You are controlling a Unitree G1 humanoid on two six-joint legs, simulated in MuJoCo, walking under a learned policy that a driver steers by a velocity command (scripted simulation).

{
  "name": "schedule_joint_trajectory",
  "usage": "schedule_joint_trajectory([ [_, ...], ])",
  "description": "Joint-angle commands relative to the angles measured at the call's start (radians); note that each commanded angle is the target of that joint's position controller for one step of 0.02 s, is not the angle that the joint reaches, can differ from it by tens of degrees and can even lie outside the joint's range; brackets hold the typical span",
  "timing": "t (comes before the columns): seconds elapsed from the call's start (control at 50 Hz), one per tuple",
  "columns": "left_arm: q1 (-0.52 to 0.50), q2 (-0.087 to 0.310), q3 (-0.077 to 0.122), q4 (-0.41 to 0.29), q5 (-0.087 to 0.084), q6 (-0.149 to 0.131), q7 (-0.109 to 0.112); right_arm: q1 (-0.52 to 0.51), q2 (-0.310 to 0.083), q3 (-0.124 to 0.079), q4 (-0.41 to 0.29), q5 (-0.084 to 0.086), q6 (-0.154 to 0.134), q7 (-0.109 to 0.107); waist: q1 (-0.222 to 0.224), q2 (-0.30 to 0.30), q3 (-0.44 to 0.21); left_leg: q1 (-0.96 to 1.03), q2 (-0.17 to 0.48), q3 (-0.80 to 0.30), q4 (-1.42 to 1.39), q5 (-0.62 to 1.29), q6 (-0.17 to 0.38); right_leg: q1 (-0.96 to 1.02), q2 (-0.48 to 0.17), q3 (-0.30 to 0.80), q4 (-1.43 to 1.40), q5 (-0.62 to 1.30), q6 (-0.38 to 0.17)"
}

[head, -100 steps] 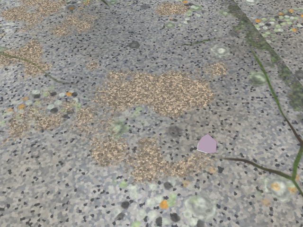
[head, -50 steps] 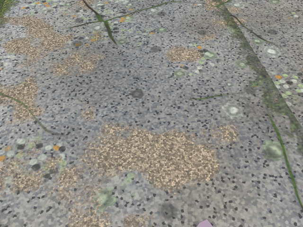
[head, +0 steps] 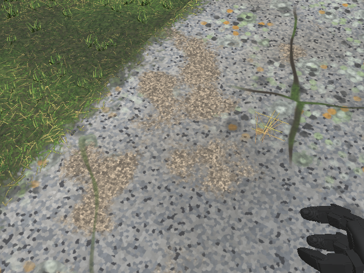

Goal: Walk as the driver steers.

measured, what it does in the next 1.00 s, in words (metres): walks ahead, turning right: left foot, then right foot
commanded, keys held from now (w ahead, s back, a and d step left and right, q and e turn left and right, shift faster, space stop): w+e+shift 0.48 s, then e+shift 0.44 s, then q+shift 0.08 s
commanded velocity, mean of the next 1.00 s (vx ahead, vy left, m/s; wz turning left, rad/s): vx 0.69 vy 0.00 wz -0.67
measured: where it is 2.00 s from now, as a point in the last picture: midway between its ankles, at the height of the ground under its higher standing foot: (234, 178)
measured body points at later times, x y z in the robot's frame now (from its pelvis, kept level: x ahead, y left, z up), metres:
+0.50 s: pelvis +0.48 -0.05 -0.01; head +0.50 -0.06 +0.44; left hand +0.71 +0.16 -0.11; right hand +0.39 -0.30 -0.15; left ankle +0.23 +0.06 -0.66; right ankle +0.62 -0.10 -0.71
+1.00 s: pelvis +0.79 -0.12 +0.00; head +0.83 -0.15 +0.45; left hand +1.08 +0.03 -0.10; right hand +0.75 -0.43 -0.09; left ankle +0.97 -0.13 -0.72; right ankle +0.65 -0.12 -0.62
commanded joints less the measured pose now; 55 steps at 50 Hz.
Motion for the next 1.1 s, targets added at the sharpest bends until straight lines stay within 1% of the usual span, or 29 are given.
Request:
schedule_joint_trajectory([
  [0.02, -0.12, 0.261, 0.037, -0.078, -0.004, 0.007, 0.019, 0.346, -0.115, -0.038, 0.069, -0.011, -0.009, -0.03, -0.297, -0.125, -0.085, 0.589, -0.105, -0.011, -0.079, -0.113, 0.046, -0.277, -0.266, 0.079, 0.342, 1.459, -0.164],
  [0.04, -0.147, 0.255, 0.034, -0.08, -0.009, 0.02, 0.018, 0.535, -0.155, -0.06, 0.132, -0.017, -0.01, -0.051, -0.392, -0.118, -0.167, 0.825, -0.067, -0.064, -0.184, -0.103, 0.066, -0.382, -0.228, 0.088, 0.631, 1.318, -0.166],
  [0.06, -0.086, 0.127, 0.013, -0.098, 0.001, 0.024, 0.001, 0.571, -0.24, -0.082, 0.155, -0.032, -0.013, -0.073, -0.307, 0.057, -0.268, 1.054, 0.185, -0.324, -0.159, -0.325, 0.062, -0.623, -0.096, 0.14, 1.042, 0.318, -0.161],
  [0.08, 0.033, 0.057, 0.0, -0.151, -0.054, 0.018, -0.005, 0.53, -0.293, -0.09, 0.109, -0.039, -0.022, -0.079, -0.202, 0.182, -0.453, 1.233, 0.464, -0.846, -0.304, -0.423, 0.122, -0.906, 0.021, 0.329, 1.357, -0.093, -0.155],
  [0.1, -0.146, 0.163, 0.025, -0.178, -0.05, 0.014, 0.005, 0.51, -0.235, -0.095, 0.123, -0.012, -0.024, -0.086, -0.259, 0.014, -0.337, 1.081, 0.399, -0.783, -0.431, -0.44, 0.08, -0.991, -0.013, 0.381, 1.346, 0.067, -0.164],
  [0.12, -0.176, 0.13, 0.021, -0.186, -0.049, 0.012, 0.001, 0.451, -0.185, -0.078, 0.148, -0.009, -0.039, -0.089, -0.194, 0.013, -0.131, 0.894, 0.368, -0.624, -0.466, -0.358, 0.072, -1.006, -0.053, 0.356, 1.274, 0.14, -0.159],
  [0.14, -0.171, 0.102, 0.016, -0.159, -0.039, 0.02, -0.006, 0.407, -0.13, -0.069, 0.16, -0.008, -0.055, -0.084, -0.149, -0.04, -0.036, 0.741, 0.322, -0.504, -0.504, -0.261, 0.046, -0.957, -0.095, 0.355, 1.199, 0.171, -0.154],
  [0.2, -0.107, 0.046, 0.016, -0.11, -0.013, 0.077, -0.035, 0.388, -0.043, -0.045, 0.191, 0.016, -0.094, -0.082, -0.063, 0.004, 0.016, 0.562, 0.235, -0.257, -0.583, -0.112, -0.034, -0.841, -0.142, 0.366, 1.112, 0.216, -0.133],
  [0.28, -0.324, 0.008, 0.011, -0.192, -0.022, 0.091, -0.057, 0.419, -0.025, -0.041, 0.231, 0.031, -0.124, -0.073, -0.074, 0.055, 0.097, 0.539, 0.154, 0.004, -0.646, 0.206, -0.115, -0.954, -0.135, 0.284, 0.965, 0.384, -0.128],
  [0.34, -0.435, 0.008, -0.001, -0.232, -0.024, 0.077, -0.07, 0.445, -0.025, -0.033, 0.244, 0.03, -0.126, -0.084, -0.084, 0.019, 0.103, 0.594, 0.113, 0.133, -0.647, 0.449, -0.14, -0.932, -0.074, 0.172, 0.761, 0.513, -0.16],
  [0.4, -0.458, 0.034, -0.005, -0.25, -0.015, 0.074, -0.084, 0.468, -0.098, -0.038, 0.246, 0.035, -0.123, -0.116, -0.056, 0.037, 0.055, 0.708, 0.157, 0.178, -0.561, 0.911, -0.168, -0.782, 0.022, 0.074, 0.559, 0.574, -0.203],
  [0.44, -0.29, 0.099, 0.015, -0.208, -0.016, 0.085, -0.079, 0.429, -0.17, -0.057, 0.222, 0.026, -0.097, -0.143, 0.049, 0.102, -0.055, 0.774, 0.203, 0.168, -0.342, 1.216, -0.18, -0.597, 0.092, 0.06, 0.556, 0.472, -0.229],
  [0.48, 0.105, 0.198, 0.066, -0.098, -0.014, 0.094, -0.055, 0.309, -0.214, -0.076, 0.176, 0.008, -0.059, -0.145, 0.245, 0.09, -0.201, 0.626, 0.228, 0.119, 0.192, 1.156, -0.156, -0.212, 0.106, 0.166, 0.54, 0.304, -0.303],
  [0.5, 0.125, 0.22, 0.086, -0.079, -0.027, 0.09, -0.033, 0.287, -0.155, -0.069, 0.185, 0.015, -0.052, -0.117, 0.234, -0.068, -0.143, 0.47, 0.062, 0.129, 0.623, 0.325, -0.151, -0.133, 0.065, 0.257, 0.4, 0.342, -0.348],
  [0.52, 0.014, 0.284, 0.095, -0.085, -0.021, 0.095, -0.022, 0.319, 0.001, -0.025, 0.106, -0.005, -0.075, -0.101, 0.052, -0.296, -0.056, 0.058, -0.091, 0.031, 0.968, -0.458, -0.186, -0.037, -0.054, 0.549, 0.498, 0.803, -0.412],
  [0.54, -0.048, 0.348, 0.111, -0.141, -0.002, 0.093, -0.019, 0.413, -0.009, -0.009, 0.024, 0.023, -0.096, -0.1, -0.013, -0.272, -0.282, -0.118, -0.081, -0.176, 1.049, -0.466, -0.191, 0.123, -0.22, 0.968, 0.274, 0.62, -0.585],
  [0.56, -0.119, 0.281, 0.104, -0.184, -0.001, 0.091, -0.011, 0.376, -0.062, -0.005, 0.034, 0.011, -0.115, -0.103, -0.025, -0.06, -0.196, -0.149, -0.025, -0.217, 0.948, -0.388, -0.176, 0.013, -0.251, 1.046, 0.133, 0.5, -0.549],
  [0.58, -0.173, 0.219, 0.087, -0.183, -0.007, 0.09, -0.006, 0.343, -0.089, -0.012, 0.041, 0.01, -0.116, -0.103, -0.077, 0.074, -0.054, -0.107, 0.014, -0.208, 0.834, -0.33, -0.182, -0.183, -0.22, 0.947, 0.112, 0.556, -0.498],
  [0.62, -0.223, 0.194, 0.074, -0.198, -0.025, 0.07, -0.004, 0.331, -0.088, -0.01, 0.036, -0.013, -0.072, -0.108, -0.141, 0.137, 0.024, 0.032, 0.072, -0.191, 0.663, -0.323, -0.221, -0.438, -0.146, 0.756, 0.123, 0.873, -0.435],
  [0.7, -0.207, 0.219, 0.083, -0.198, -0.027, 0.051, -0.008, 0.235, -0.042, 0.008, -0.031, 0.001, -0.017, -0.103, -0.129, 0.053, -0.053, 0.208, 0.043, -0.104, 0.275, -0.176, -0.244, -0.563, 0.046, 0.539, 0.197, 1.23, -0.303],
  [0.8, -0.156, 0.193, 0.095, -0.21, -0.033, 0.109, 0.011, 0.101, -0.029, 0.029, -0.077, 0.024, -0.019, -0.107, -0.024, -0.061, -0.124, 0.292, -0.065, -0.092, -0.086, 0.076, -0.212, -0.469, 0.139, 0.567, 0.329, 1.004, -0.14],
  [0.86, -0.24, 0.207, 0.103, -0.26, -0.018, 0.108, 0.018, 0.238, -0.098, 0.01, -0.036, 0.018, -0.045, -0.126, -0.092, -0.094, -0.144, 0.474, -0.09, -0.161, -0.274, 0.116, -0.183, -0.474, 0.139, 0.673, 0.514, 0.857, -0.087],
  [0.88, -0.292, 0.198, 0.099, -0.285, -0.027, 0.097, 0.014, 0.387, -0.123, 0.0, 0.005, 0.013, -0.063, -0.136, -0.173, -0.084, -0.179, 0.629, -0.01, -0.211, -0.371, 0.273, -0.153, -0.517, 0.16, 0.643, 0.688, 0.753, -0.062],
  [0.9, -0.229, 0.087, 0.072, -0.32, -0.037, 0.091, 0.014, 0.466, -0.18, -0.011, 0.007, 0.013, -0.07, -0.145, -0.157, 0.109, -0.308, 0.87, 0.314, -0.443, -0.284, 0.697, -0.076, -0.661, 0.235, 0.5, 0.998, -0.039, -0.048],
  [0.92, -0.061, 0.107, 0.071, -0.335, -0.037, 0.098, 0.022, 0.428, -0.186, -0.019, -0.031, 0.012, -0.048, -0.137, -0.069, 0.211, -0.474, 0.956, 0.567, -0.737, -0.243, 0.953, 0.088, -0.758, 0.263, 0.421, 1.189, -0.356, -0.04],
  [0.94, -0.027, 0.15, 0.072, -0.289, 0.008, 0.112, 0.02, 0.376, -0.152, -0.026, -0.04, 0.024, -0.034, -0.136, -0.061, 0.111, -0.456, 0.897, 0.531, -0.764, -0.233, 0.874, 0.159, -0.81, 0.177, 0.409, 1.302, -0.246, -0.039],
  [0.98, -0.206, 0.158, 0.067, -0.301, 0.016, 0.136, 0.0, 0.276, -0.048, -0.002, -0.048, 0.022, -0.016, -0.146, -0.078, 0.037, -0.279, 0.619, 0.346, -0.587, -0.366, 0.359, 0.112, -0.797, 0.134, 0.398, 1.242, -0.096, -0.027],
  [1.04, -0.226, 0.087, 0.034, -0.313, -0.006, 0.168, -0.019, 0.293, -0.058, -0.002, 0.026, 0.008, -0.021, -0.116, -0.048, 0.102, -0.163, 0.396, 0.174, -0.349, -0.408, 0.312, 0.013, -0.631, 0.143, 0.399, 0.94, -0.082, -0.029],
  [1.1, -0.243, 0.063, 0.004, -0.315, -0.008, 0.177, -0.007, 0.315, -0.11, -0.029, 0.055, 0.006, -0.001, -0.09, -0.05, 0.193, -0.152, 0.391, 0.115, -0.376, -0.455, 0.178, 0.008, -0.534, 0.135, 0.29, 0.638, -0.133, -0.043],
])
